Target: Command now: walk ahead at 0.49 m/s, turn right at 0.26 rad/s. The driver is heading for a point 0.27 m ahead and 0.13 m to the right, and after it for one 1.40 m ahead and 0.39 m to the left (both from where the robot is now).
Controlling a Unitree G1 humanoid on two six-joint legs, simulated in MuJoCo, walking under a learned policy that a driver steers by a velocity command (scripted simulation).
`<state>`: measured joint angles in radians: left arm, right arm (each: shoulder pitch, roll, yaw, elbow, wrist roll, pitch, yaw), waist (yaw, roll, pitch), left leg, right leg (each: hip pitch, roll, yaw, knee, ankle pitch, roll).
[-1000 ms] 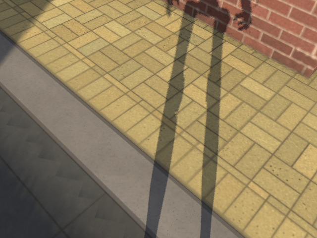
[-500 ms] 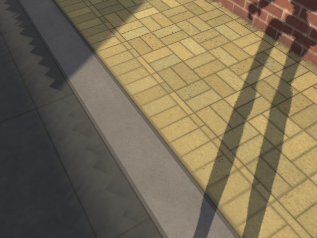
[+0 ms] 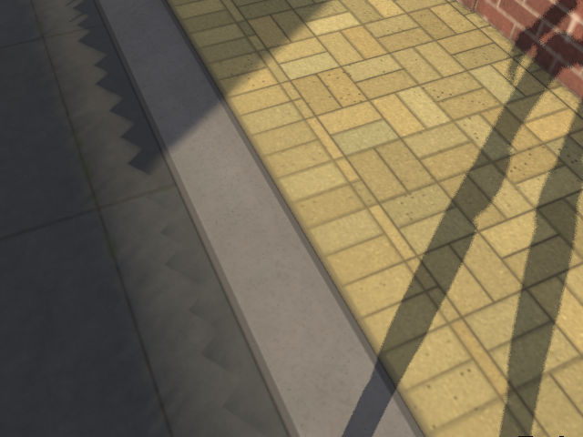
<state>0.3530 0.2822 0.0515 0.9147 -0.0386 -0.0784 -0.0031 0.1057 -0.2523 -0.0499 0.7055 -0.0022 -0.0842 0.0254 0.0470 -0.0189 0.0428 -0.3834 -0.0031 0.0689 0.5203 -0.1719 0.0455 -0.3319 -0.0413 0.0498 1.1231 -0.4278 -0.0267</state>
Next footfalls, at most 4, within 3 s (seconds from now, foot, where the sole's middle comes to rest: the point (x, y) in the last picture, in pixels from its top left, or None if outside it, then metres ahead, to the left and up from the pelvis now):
0.42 right None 0.40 -0.17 -0.77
0.96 left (258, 356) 0.63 0.12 -0.77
1.48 right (285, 238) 0.99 0.08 -0.77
1.98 left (157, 215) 1.04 0.45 -0.77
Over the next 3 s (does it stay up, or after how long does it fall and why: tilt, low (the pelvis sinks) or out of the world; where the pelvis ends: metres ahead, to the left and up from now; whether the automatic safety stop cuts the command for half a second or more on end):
stays up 1.35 0.45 0.00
